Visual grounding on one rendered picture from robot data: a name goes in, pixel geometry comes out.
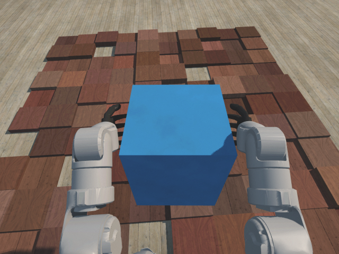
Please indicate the robot left forearm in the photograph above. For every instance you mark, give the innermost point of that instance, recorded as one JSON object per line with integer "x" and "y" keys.
{"x": 91, "y": 170}

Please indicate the left robot shin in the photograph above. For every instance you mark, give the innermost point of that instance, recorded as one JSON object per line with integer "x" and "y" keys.
{"x": 143, "y": 249}

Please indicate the left robot hand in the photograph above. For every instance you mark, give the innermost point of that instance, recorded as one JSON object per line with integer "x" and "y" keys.
{"x": 109, "y": 118}

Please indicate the robot right forearm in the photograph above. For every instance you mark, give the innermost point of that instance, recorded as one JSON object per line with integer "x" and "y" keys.
{"x": 267, "y": 159}

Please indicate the robot left upper arm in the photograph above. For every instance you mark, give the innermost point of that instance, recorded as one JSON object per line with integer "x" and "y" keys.
{"x": 92, "y": 234}

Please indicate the robot right upper arm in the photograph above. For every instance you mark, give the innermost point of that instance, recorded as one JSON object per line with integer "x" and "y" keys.
{"x": 276, "y": 235}

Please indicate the right robot hand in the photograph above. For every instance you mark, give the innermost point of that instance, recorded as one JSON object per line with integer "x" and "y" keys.
{"x": 240, "y": 119}

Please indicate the carton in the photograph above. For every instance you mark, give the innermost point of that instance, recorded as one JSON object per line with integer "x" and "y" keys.
{"x": 177, "y": 146}

